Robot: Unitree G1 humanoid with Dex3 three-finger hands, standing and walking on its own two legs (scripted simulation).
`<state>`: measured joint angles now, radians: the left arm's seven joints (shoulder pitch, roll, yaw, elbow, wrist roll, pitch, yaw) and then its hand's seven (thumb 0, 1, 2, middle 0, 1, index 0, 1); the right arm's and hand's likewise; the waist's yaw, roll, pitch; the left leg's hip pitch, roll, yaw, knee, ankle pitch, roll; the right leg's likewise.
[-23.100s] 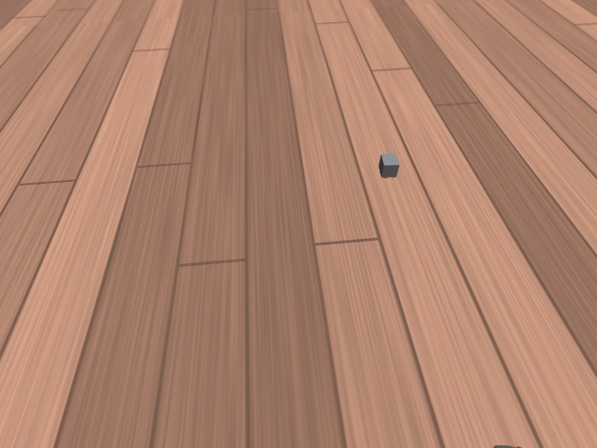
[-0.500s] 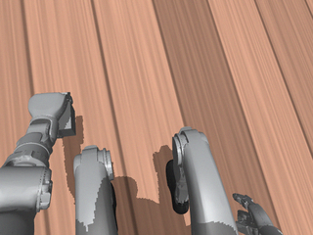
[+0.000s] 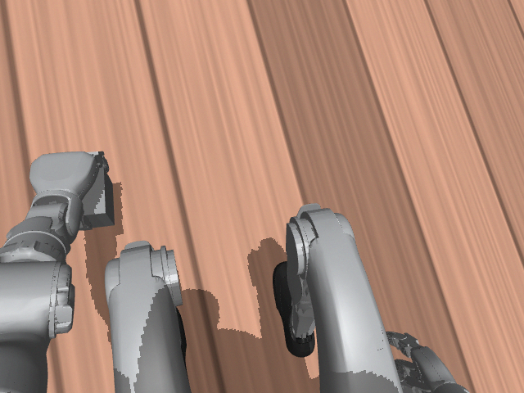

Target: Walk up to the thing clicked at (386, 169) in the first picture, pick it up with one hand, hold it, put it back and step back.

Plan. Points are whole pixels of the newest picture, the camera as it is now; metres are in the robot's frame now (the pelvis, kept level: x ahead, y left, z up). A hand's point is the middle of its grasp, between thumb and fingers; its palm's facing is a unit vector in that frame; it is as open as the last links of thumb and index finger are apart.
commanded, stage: lower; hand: left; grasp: from above
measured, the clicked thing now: (86, 199) +0.43 +0.23 -0.23
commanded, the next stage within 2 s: rest in 0.02 s
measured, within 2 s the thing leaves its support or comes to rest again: neither
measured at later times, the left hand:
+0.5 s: hand (89, 194) +0.44 +0.23 -0.24, palm faces -0.48 -0.05 -0.88, open 11.2 cm
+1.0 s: hand (92, 196) +0.44 +0.23 -0.26, palm faces -0.47 -0.07 -0.88, open 11.2 cm
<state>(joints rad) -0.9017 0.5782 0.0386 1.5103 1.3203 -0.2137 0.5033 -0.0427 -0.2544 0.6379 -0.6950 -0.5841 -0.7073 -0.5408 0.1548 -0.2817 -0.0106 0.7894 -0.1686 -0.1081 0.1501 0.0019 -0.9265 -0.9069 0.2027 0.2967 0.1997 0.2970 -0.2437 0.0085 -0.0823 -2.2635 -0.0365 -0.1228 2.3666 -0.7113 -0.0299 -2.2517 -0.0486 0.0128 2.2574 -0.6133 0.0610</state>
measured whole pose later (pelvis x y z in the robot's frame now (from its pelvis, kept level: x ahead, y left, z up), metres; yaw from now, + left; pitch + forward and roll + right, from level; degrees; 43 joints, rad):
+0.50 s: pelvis +0.01 +0.00 -0.03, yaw -2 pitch +34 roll -8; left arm -0.92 0.65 0.12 1.61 1.37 -0.25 0.61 -0.04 -0.22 0.62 -0.67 -0.60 -0.67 -0.56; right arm 0.13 -0.28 0.02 0.81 -0.24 -0.14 0.24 0.00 -0.92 -0.90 0.20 0.30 0.20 0.30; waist -0.28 -0.01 -0.01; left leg -2.33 -0.04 -0.16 2.49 -0.75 -0.03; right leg -2.30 -0.04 0.00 2.35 -0.64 0.08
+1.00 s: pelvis +0.01 +0.01 -0.05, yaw -4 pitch +30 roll -11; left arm -0.95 0.73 0.13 1.76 1.41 -0.26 0.70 -0.04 -0.23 0.62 -0.68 -0.60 -0.68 -0.56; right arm 0.12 -0.31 0.06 0.83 -0.29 -0.19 0.31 0.00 -0.92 -0.90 0.20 0.30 0.20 0.30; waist -0.33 -0.03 0.02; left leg -2.34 -0.05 -0.19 2.57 -0.75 -0.02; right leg -2.30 -0.02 -0.02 2.39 -0.62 0.09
